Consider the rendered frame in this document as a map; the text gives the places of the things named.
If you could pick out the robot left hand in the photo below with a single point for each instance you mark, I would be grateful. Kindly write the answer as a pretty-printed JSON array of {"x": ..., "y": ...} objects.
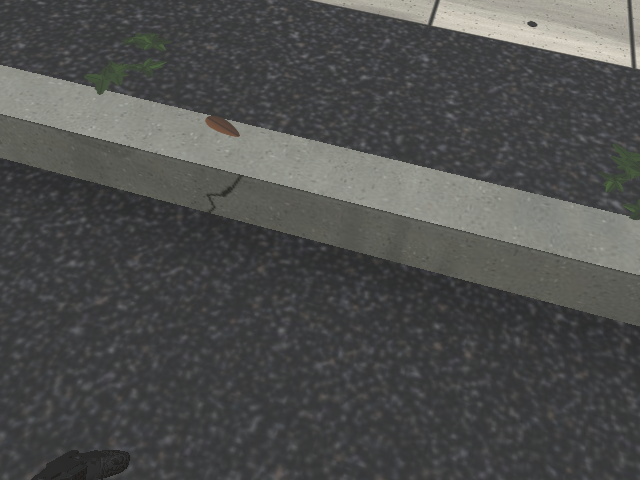
[{"x": 91, "y": 465}]

